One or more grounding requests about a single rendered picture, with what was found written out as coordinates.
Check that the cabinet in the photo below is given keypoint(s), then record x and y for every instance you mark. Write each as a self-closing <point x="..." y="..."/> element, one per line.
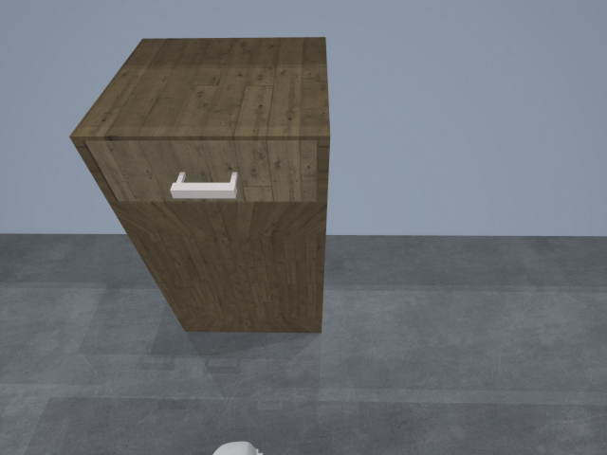
<point x="224" y="266"/>

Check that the drawer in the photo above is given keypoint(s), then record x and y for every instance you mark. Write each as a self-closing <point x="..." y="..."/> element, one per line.
<point x="268" y="170"/>

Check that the handle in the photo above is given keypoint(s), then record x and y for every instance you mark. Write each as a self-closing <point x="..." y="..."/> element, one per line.
<point x="204" y="190"/>

